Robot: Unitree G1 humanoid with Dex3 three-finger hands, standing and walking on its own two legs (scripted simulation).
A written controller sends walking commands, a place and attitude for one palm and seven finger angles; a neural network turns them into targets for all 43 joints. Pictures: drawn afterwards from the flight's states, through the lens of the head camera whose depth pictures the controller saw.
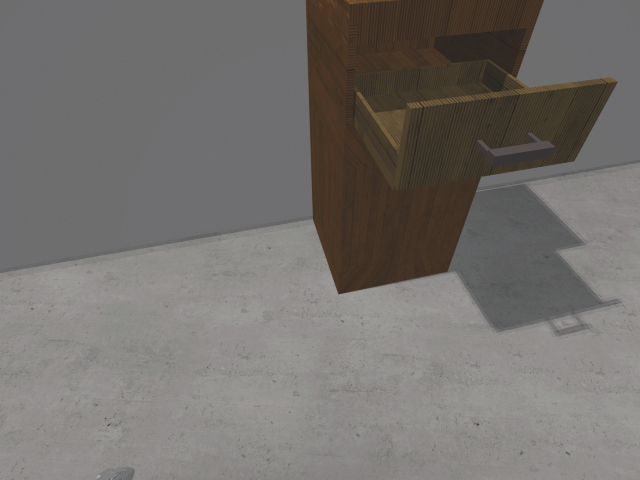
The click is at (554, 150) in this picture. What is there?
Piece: drawer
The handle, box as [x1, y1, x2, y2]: [475, 132, 554, 166]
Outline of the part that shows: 554,148 554,146 548,141 541,141 530,132 526,133 525,137 531,142 528,144 490,149 481,140 476,140 475,143 486,156 485,160 490,166 549,157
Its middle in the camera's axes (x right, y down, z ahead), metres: +0.37 -0.17 +0.74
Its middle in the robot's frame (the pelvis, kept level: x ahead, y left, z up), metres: +0.69 -0.33 +0.07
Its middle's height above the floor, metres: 0.84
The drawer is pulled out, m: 0.30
